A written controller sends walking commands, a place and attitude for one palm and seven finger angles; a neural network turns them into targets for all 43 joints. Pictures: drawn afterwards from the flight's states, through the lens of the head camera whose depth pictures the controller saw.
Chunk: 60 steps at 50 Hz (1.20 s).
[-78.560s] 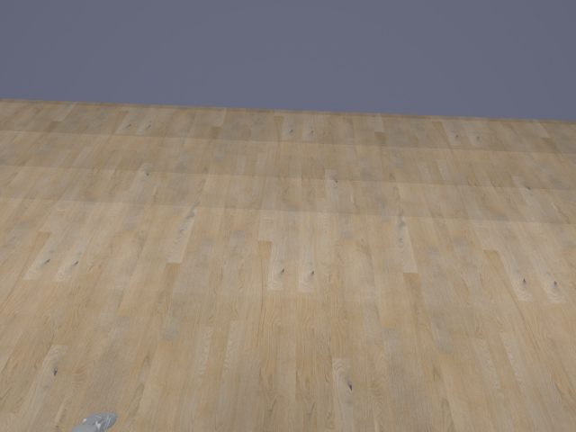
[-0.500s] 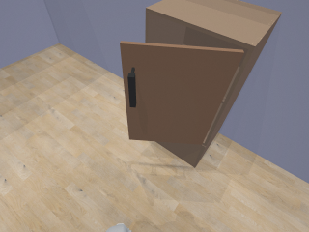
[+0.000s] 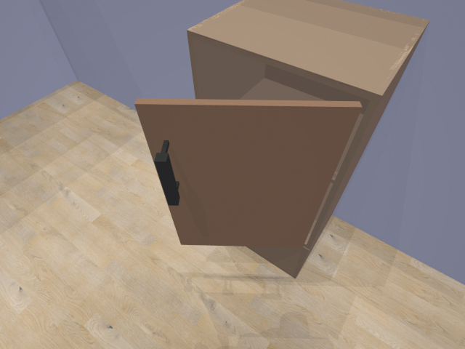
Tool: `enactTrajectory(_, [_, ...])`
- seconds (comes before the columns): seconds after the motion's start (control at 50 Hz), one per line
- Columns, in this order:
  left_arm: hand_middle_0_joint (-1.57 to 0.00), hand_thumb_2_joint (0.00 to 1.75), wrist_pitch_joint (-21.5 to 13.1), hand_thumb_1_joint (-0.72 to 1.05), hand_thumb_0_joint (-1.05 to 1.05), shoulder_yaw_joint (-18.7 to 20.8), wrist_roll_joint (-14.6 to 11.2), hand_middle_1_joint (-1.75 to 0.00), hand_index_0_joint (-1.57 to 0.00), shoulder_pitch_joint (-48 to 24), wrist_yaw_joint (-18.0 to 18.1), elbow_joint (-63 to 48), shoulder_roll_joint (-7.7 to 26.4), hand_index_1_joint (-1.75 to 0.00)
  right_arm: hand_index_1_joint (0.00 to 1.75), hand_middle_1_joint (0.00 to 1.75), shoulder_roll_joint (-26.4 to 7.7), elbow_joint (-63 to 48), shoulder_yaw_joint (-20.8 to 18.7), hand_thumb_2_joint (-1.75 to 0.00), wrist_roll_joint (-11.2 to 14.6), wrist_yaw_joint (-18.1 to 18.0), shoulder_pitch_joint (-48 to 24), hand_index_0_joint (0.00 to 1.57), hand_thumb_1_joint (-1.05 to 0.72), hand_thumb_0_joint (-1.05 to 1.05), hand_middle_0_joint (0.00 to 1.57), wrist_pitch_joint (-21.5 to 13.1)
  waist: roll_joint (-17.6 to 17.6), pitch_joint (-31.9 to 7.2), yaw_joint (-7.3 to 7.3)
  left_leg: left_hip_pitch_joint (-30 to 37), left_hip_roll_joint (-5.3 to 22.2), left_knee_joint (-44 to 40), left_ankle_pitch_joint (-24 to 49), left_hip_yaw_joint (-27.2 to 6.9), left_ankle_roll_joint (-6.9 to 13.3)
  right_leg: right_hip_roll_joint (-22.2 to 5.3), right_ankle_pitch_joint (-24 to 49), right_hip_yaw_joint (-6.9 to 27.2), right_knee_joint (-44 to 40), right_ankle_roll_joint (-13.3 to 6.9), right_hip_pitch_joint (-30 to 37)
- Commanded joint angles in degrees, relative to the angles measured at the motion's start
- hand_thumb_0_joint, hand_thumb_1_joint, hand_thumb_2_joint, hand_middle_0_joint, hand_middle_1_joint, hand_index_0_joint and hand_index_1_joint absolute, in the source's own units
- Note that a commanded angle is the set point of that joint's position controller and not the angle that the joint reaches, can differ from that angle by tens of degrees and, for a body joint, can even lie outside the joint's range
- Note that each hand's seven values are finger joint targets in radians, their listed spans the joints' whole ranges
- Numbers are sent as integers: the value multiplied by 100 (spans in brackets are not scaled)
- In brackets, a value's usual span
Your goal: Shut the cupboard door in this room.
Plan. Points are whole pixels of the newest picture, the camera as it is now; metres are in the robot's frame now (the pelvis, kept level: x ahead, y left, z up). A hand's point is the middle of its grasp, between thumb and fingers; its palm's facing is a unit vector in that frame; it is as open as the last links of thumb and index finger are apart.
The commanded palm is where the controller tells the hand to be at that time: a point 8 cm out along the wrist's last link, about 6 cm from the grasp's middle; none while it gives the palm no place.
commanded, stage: come to a stop and stand still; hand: left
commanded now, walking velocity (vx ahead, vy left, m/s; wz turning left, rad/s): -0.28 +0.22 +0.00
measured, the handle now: (170, 173) +0.47 +0.16 -0.02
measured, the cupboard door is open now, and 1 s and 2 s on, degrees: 34 34 34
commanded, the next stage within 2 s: look again from close up in 1.00 s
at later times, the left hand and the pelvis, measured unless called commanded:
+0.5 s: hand out of the picture +0.00 +0.25 -0.17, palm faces +0.10 -0.97 -0.22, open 7.3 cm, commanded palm none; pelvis -0.03 +0.04 +0.01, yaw +1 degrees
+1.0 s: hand out of the picture -0.06 +0.19 -0.17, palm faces +0.02 -0.99 -0.14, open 7.3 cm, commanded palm none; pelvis -0.06 +0.03 +0.01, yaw +0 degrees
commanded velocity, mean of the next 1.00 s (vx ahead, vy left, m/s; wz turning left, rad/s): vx -0.03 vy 0.02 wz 0.00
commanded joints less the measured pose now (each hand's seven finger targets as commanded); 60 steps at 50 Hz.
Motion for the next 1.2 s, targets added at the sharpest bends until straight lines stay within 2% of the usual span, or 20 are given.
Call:
enactTrajectory(0.0, [-20, 90, -31, 90, 0, 158, -11, -30, -20, 585, 175, -31, 1066, -30, 30, 30, -569, -302, -150, -90, 46, -75, 309, 20, -90, 0, 20, 78, -1741, -715, 213, -866, -170, 1391, -1291, -388, -15, -1737, 5114, 1499, -946, -1020, 1419])
enactTrajectory(0.04, [-20, 90, 37, 90, 0, 251, 28, -30, -20, 596, 247, -93, 1077, -30, 30, 30, -615, -386, -172, -90, 65, -94, 64, 20, -90, 0, 20, 99, -1165, -892, 343, -1377, -314, 2228, -1338, -648, -21, -1864, 5877, 1475, -685, -1282, 1927])
enactTrajectory(0.14, [-20, 90, 125, 90, 0, 319, 55, -30, -20, 248, 292, -379, 1109, -30, 30, 30, -571, -673, -175, -90, 20, -11, -317, 20, -90, 0, 20, 222, -874, -948, 290, -1500, -347, 2844, -829, -863, -111, -1697, 4232, 1009, -927, -1197, 1395])
enactTrajectory(0.22, [-20, 90, 160, 90, 0, 318, 113, -30, -20, 56, 243, -524, 1117, -30, 30, 30, -513, -749, -141, -90, 29, 27, -213, 20, -90, 0, 20, 146, -1194, -910, 196, -906, -329, 1343, -564, -634, -49, -1433, 2726, 959, -1006, -1072, 994])
enactTrajectory(0.28, [-20, 90, 235, 90, 0, 317, 37, -30, -20, -66, 191, -552, 1084, -30, 30, 30, -625, -635, -129, -90, 7, 28, 263, 20, -90, 0, 20, 65, -1029, -803, -81, 371, -342, -644, 848, -445, 2, -1064, 831, 851, -667, -561, 66])
enactTrajectory(0.3, [-20, 90, 292, 90, 0, 246, -15, -30, -20, 47, 167, -609, 828, -30, 30, 30, -944, -692, -168, -90, -18, 32, 214, 20, -90, 0, 20, 7, 86, -683, -37, 547, 239, -1207, 858, -1178, 173, -538, -352, 537, -110, -260, -472])
enactTrajectory(0.32, [-20, 90, 356, 90, 0, 189, -28, -30, -20, 167, 145, -679, 484, -30, 30, 30, -1357, -899, -226, -90, -74, 24, -76, 20, -90, 0, 20, -5, 1599, -338, 50, -304, 1307, -1827, 967, -2275, 542, 85, -1510, 54, 621, 72, -513])
enactTrajectory(0.34, [-20, 90, 379, 90, 0, 180, -35, -30, -20, 51, 133, -741, 568, -30, 30, 30, -1484, -1082, -185, -90, -120, -19, -484, 20, -90, 0, 20, 34, 1272, -9, 81, -1408, 1520, -2005, 678, -2401, 989, 183, -1701, 296, 1220, 55, -73])
enactTrajectory(0.4, [-20, 90, 474, 90, 0, 239, 2, -30, -20, 237, 98, -438, 688, -30, 30, 30, -1114, -1096, -65, -90, -108, -134, -970, 20, -90, 0, 20, -24, 1205, 158, 327, -1153, 951, -1903, 1112, -1736, 922, 247, -1297, 653, 2290, 40, -294])
enactTrajectory(0.52, [-20, 90, 287, 90, 0, 30, -40, -30, -20, 387, 87, -258, 493, -30, 30, 30, -985, -748, -78, -90, -34, -133, -468, 20, -90, 0, 20, -90, 728, -370, 142, 199, 939, -1455, 2508, -1622, 1131, 218, -1239, 272, 478, 71, 227])
enactTrajectory(0.58, [-20, 90, 164, 90, 0, -34, -34, -30, -20, 914, 148, 30, 492, -30, 30, 30, -827, -609, -67, -90, 64, -113, -418, 20, -90, 0, 20, -112, 218, -437, 231, -67, 451, -983, 1913, -1372, 667, 33, 323, 693, -1304, -38, 1094])
enactTrajectory(0.62, [-20, 90, 86, 90, 0, -52, -24, -30, -20, 707, 157, 17, 713, -30, 30, 30, -588, -550, -29, -90, 93, -49, -300, 20, -90, 0, 20, -104, 7, -299, 17, 40, 33, -977, 1313, -1039, 313, -571, 690, 1195, -1457, -307, 746])
enactTrajectory(0.66, [-20, 90, -13, 90, 0, -50, -51, -30, -20, 685, 161, 117, 586, -30, 30, 30, -593, -402, -24, -90, 27, -65, -236, 20, -90, 0, 20, -111, -1030, -560, -16, 383, -5, -875, 1647, -854, 229, -501, 1468, 1183, -1330, -381, 806])
enactTrajectory(0.68, [-20, 90, -25, 90, 0, -70, -60, -30, -20, 630, 170, 123, 542, -30, 30, 30, -653, -322, -27, -90, 31, -60, -150, 20, -90, 0, 20, -118, -1099, -541, -52, 430, 32, -962, 1576, -855, 219, -472, 1269, 1099, -1348, -361, 768])
enactTrajectory(0.74, [-20, 90, 25, 90, 0, -98, -69, -30, -20, 692, 172, 181, 432, -30, 30, 30, -639, -127, 27, -90, 31, -62, -142, 20, -90, 0, 20, -142, -450, -210, 13, 437, 129, -1167, 1495, -945, 281, -269, 296, 984, -1478, -273, 560])
enactTrajectory(0.88, [-20, 90, 73, 90, 0, -98, -81, -30, -20, 821, 169, 330, 329, -30, 30, 30, -495, 114, 85, -90, -2, -94, 86, 20, -90, 0, 20, -116, 9, 242, 64, 108, 74, -1329, 1019, -955, 251, -197, -383, 1029, -1657, -287, 486])
enactTrajectory(1.06, [-20, 90, 72, 90, 0, -95, -95, -30, -20, 916, 174, 393, 230, -30, 30, 30, -410, 204, 98, -90, 1, -134, 396, 20, -90, 0, 20, -154, -14, 181, 94, -31, 131, -1346, 1111, -1007, 264, -156, -181, 913, -1560, -276, 707])
enactTrajectory(1.08, [-20, 90, -203, 90, 0, -172, 33, -30, -20, 1352, 392, 445, 397, -30, 30, 30, -496, -181, 159, -90, 1, -36, -343, 20, -90, 0, 20, -340, 511, 93, 337, -268, 135, 47, 1972, -742, 160, -531, 2415, 1096, -1337, -193, 657])
enactTrajectory(1.1, [-20, 90, -247, 90, 0, -96, -46, -30, -20, 1100, 353, 171, 743, -30, 30, 30, -204, -325, 162, -90, -4, -3, 132, 20, -90, 0, 20, -278, 308, -418, -66, -230, -58, -122, 689, -823, 206, -744, 1478, 1291, -1268, -367, 796])
enactTrajectory(1.18, [-20, 90, -188, 90, 0, -142, -59, -30, -20, 869, 264, -20, 426, -30, 30, 30, -382, -405, 146, -90, -39, -18, 366, 20, -90, 0, 20, -303, 168, -208, -14, -346, 79, -419, 1207, -1030, 353, -185, -2, 803, -893, -392, 462])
